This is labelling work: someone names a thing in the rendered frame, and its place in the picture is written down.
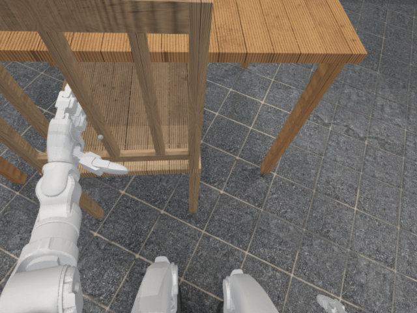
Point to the chair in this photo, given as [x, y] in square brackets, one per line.
[149, 113]

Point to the robot left hand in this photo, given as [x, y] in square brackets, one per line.
[64, 133]

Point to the table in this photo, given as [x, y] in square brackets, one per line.
[242, 31]

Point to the left robot upper arm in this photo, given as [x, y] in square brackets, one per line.
[48, 290]

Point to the right robot shin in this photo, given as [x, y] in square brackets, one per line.
[236, 271]

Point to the robot right thigh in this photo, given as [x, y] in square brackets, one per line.
[243, 294]

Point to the left robot forearm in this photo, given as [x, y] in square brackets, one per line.
[55, 234]

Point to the robot right hand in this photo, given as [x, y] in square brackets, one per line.
[330, 305]

